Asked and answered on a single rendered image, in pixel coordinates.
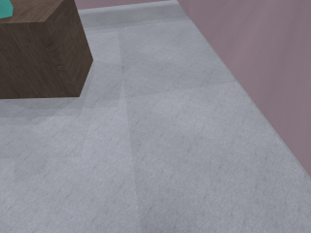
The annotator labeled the pedestal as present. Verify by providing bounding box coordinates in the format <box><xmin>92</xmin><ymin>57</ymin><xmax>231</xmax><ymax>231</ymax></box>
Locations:
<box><xmin>0</xmin><ymin>0</ymin><xmax>93</xmax><ymax>99</ymax></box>

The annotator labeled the carton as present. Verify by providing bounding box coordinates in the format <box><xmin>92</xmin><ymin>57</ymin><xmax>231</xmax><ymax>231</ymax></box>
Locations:
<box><xmin>0</xmin><ymin>0</ymin><xmax>14</xmax><ymax>18</ymax></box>

